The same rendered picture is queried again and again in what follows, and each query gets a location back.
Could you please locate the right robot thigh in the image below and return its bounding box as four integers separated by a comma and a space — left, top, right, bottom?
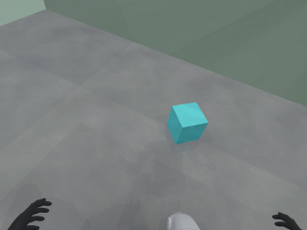
167, 213, 200, 230

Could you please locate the carton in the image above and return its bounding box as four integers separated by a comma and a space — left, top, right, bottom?
167, 103, 208, 145

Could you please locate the robot left hand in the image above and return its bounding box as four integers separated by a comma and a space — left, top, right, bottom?
8, 198, 52, 230

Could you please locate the robot right hand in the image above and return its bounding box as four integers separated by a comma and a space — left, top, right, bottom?
272, 212, 302, 230

